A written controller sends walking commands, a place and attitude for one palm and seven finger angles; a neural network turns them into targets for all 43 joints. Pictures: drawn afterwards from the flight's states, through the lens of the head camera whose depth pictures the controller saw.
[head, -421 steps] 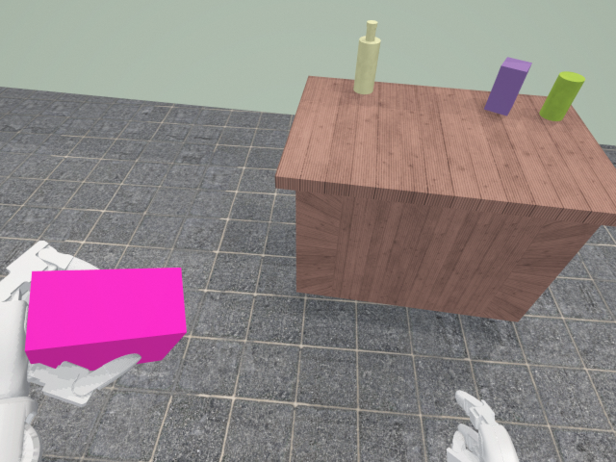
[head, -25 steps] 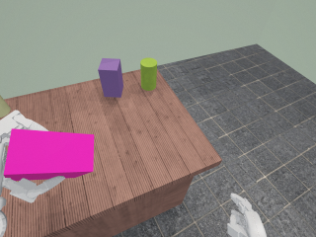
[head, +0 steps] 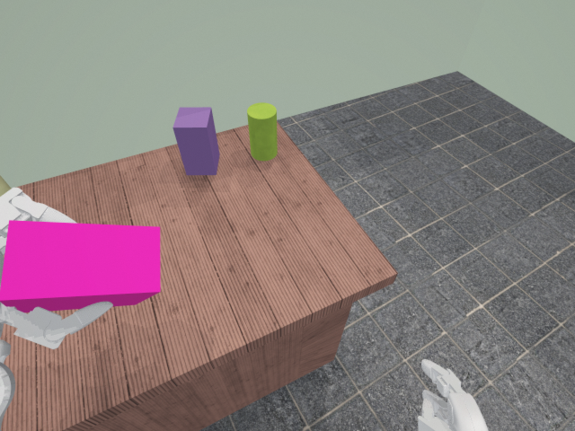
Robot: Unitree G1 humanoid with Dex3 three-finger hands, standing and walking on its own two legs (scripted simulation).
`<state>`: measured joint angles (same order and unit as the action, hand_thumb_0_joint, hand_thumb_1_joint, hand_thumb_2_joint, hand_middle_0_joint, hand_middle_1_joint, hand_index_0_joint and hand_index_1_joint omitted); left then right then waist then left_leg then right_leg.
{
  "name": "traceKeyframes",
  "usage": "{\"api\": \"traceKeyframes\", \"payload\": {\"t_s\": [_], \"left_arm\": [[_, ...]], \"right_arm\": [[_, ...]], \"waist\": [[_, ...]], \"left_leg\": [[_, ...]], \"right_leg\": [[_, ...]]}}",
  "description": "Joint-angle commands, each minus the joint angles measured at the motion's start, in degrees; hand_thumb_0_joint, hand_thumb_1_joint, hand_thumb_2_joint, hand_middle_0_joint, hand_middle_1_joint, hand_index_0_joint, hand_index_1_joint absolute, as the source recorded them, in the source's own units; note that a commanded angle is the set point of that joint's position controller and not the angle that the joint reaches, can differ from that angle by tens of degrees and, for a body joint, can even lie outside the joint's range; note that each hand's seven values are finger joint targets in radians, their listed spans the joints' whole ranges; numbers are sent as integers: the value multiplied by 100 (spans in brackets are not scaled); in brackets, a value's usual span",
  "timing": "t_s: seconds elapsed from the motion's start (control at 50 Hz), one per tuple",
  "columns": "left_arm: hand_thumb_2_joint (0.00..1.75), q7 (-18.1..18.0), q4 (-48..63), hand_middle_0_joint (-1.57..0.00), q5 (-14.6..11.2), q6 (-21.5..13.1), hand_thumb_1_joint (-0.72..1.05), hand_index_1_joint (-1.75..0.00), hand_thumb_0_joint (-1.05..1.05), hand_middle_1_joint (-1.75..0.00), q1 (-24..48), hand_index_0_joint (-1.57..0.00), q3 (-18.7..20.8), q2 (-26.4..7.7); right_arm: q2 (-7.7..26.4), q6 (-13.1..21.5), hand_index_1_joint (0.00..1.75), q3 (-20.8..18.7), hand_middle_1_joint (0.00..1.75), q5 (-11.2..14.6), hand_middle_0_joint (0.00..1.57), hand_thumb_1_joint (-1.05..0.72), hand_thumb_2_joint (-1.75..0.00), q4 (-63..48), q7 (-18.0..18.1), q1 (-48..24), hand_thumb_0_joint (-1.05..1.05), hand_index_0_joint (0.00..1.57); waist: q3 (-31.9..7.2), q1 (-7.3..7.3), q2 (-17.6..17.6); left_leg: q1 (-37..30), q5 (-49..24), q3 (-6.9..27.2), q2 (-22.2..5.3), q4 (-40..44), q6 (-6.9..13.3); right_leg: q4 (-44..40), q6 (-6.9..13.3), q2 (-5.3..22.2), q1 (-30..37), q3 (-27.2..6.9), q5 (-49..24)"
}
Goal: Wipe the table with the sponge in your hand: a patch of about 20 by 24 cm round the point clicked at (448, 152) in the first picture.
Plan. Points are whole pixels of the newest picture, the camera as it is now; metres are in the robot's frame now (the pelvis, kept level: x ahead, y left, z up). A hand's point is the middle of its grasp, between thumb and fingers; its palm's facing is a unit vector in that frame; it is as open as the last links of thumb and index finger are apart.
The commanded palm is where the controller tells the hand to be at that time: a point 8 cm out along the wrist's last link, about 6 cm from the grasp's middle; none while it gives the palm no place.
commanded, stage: come to a stop and stand still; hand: left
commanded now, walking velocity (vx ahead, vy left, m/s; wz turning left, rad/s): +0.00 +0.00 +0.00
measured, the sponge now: (106, 270) +0.24 +0.21 +0.16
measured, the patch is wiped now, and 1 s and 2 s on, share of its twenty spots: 0.00 0.00 0.00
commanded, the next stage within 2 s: look again from close up in 0.70 s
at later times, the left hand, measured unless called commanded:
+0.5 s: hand (35, 291) +0.22 +0.27 +0.16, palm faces +0.37 -0.85 -0.37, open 10.5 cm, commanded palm +0.15 +0.30 +0.18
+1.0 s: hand (44, 291) +0.22 +0.27 +0.16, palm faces +0.36 -0.85 -0.40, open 10.5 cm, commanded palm +0.16 +0.30 +0.18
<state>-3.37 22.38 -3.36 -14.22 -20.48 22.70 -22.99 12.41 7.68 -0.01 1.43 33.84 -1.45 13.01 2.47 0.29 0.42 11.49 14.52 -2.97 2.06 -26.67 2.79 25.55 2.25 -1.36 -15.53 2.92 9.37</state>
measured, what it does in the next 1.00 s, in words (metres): stands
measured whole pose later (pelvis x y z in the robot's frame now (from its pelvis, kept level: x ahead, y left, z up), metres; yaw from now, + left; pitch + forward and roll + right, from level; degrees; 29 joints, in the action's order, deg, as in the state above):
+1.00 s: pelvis +0.01 +0.02 +0.00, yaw +1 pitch +0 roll -1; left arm -3.8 25.3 -2.1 -12.6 -24.1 19.7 -21.6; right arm 11.8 7.4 2.0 0.2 32.9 1.5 11.3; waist 2.9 1.8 -1.5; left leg 10.6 13.6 -1.9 3.1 -24.5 3.7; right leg 22.0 1.1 -0.4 -13.6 3.8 8.1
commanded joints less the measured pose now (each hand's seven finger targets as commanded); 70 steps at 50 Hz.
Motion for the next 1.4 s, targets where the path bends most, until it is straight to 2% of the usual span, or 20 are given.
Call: {"api": "traceKeyframes", "payload": {"t_s": [0.0,0.06,0.1,0.28,0.32,0.42,0.46,0.6,0.68,0.9,1.16,1.18,1.2,1.22,1.24,1.26,1.28,1.3,1.34,1.38], "left_arm": [[130,-118,1117,-120,-99,-350,10,-160,0,-160,304,-120,938,-1359],[130,-121,1774,-120,-18,-507,10,-160,0,-160,840,-120,1015,-1627],[130,-101,1775,-120,-13,-544,10,-160,0,-160,912,-120,750,-1377],[130,-64,963,-120,29,-480,10,-160,0,-160,532,-120,197,-640],[130,-59,928,-120,60,-463,10,-160,0,-160,629,-120,224,-717],[130,-49,1209,-120,105,-456,10,-160,0,-160,754,-120,285,-799],[130,-62,1500,-120,134,-469,10,-160,0,-160,737,-120,447,-963],[130,-73,1684,-120,51,-417,10,-160,0,-160,390,-120,443,-896],[130,-67,1529,-120,14,-361,10,-160,0,-160,231,-120,346,-758],[130,-155,1571,-120,14,-262,10,-160,0,-160,169,-120,389,-865],[130,-219,1492,-120,24,-171,10,-160,0,-160,57,-120,387,-887],[130,-200,1456,-120,5,-178,10,-160,0,-160,110,-120,209,-701],[130,-207,1478,-120,21,-176,10,-160,0,-160,169,-120,248,-771],[130,-258,3017,-120,1034,-769,10,-160,0,-160,6192,-120,3403,-5318],[130,-34,-651,-120,327,-495,10,-160,0,-160,2672,-120,1214,-1670],[130,10,-671,-120,51,-299,10,-160,0,-160,1278,-120,572,-604],[130,69,246,-120,48,-453,10,-160,0,-160,1530,-120,355,-728],[130,49,638,-120,2,-542,10,-160,0,-160,1019,-120,339,-809],[130,-2,970,-120,-12,-584,10,-160,0,-160,156,-120,161,-662],[130,-61,1016,-120,-27,-539,10,-160,0,-160,-126,-120,171,-627]], "right_arm": [[594,342,30,-136,30,27,20,-90,-90,-966,251,-624,0,20],[586,463,30,-69,30,-11,20,-90,-90,-934,298,-653,0,20],[567,561,30,-51,30,-20,20,-90,-90,-933,316,-542,0,20],[609,653,30,-26,30,-56,20,-90,-90,-762,255,-464,0,20],[626,616,30,-44,30,-56,20,-90,-90,-794,258,-497,0,20],[601,506,30,-16,30,-86,20,-90,-90,-917,264,-574,0,20],[597,503,30,-14,30,-90,20,-90,-90,-929,247,-673,0,20],[615,428,30,-46,30,-136,20,-90,-90,-990,262,-561,0,20],[621,351,30,-51,30,-118,20,-90,-90,-977,279,-570,0,20],[644,272,30,-70,30,-100,20,-90,-90,-1019,363,-659,0,20],[655,336,30,-80,30,-76,20,-90,-90,-941,421,-680,0,20],[646,319,30,-69,30,-90,20,-90,-90,-950,425,-631,0,20],[676,328,30,-89,30,-88,20,-90,-90,-954,426,-625,0,20],[896,590,30,-73,30,-365,20,-90,-90,-734,371,345,0,20],[120,485,30,164,30,-129,20,-90,-90,-601,385,-339,0,20],[552,453,30,-241,30,-12,20,-90,-90,-890,309,-368,0,20],[593,467,30,-207,30,-30,20,-90,-90,-977,260,-120,0,20],[629,490,30,-189,30,-27,20,-90,-90,-981,192,-207,0,20],[652,550,30,-177,30,-27,20,-90,-90,-997,100,-320,0,20],[620,534,30,-135,30,-8,20,-90,-90,-989,96,-452,0,20]], "waist": [[-522,190,-424],[-661,148,548],[-725,171,822],[-467,188,94],[-409,187,35],[-571,179,229],[-726,167,578],[-1027,173,430],[-1056,165,365],[-878,153,275],[-898,114,255],[-871,111,196],[-812,112,206],[130,-40,-35],[-1061,57,-9],[-1257,206,962],[-1181,189,1003],[-944,210,788],[-745,278,-39],[-620,263,-331]], "left_leg": [[544,232,745,-510,618,-48],[528,431,839,-528,622,-9],[601,512,901,-552,702,-17],[538,376,937,-647,962,-117],[559,321,934,-674,992,-138],[587,-42,984,-707,1080,-235],[482,-377,956,-714,1063,-295],[22,-1971,903,-719,722,-531],[-126,-2267,883,-740,669,-597],[242,-857,896,-635,781,-392],[130,-633,895,-567,751,-234],[173,-562,882,-579,737,-211],[193,-533,912,-572,737,-212],[1158,-340,413,-667,294,-35],[495,-536,715,-526,447,4],[-2,-656,589,-454,595,-212],[491,-337,583,-579,525,-185],[711,-100,692,-546,621,-153],[833,117,706,-474,654,-127],[791,167,742,-530,757,-110]], "right_leg": [[-756,-87,716,621,-777,826],[-645,-38,693,673,-930,726],[-541,-34,683,811,-855,633],[-565,-76,526,675,-600,349],[-551,-91,505,667,-627,275],[-358,-94,430,960,-505,-166],[-189,-86,369,1083,-485,-464],[-73,-55,419,1122,-375,-1188],[-123,-55,451,1022,-325,-1187],[-434,-33,548,1054,-535,-768],[-685,-22,572,858,-715,-555],[-713,-30,605,845,-672,-452],[-733,-16,603,800,-705,-415],[-728,-652,418,236,-474,79],[-544,-122,780,389,-427,584],[-289,131,493,792,-649,52],[-246,42,636,1081,-759,-56],[-311,19,674,1195,-860,-39],[-512,-46,690,1179,-873,343],[-554,-75,602,1009,-671,478]]}}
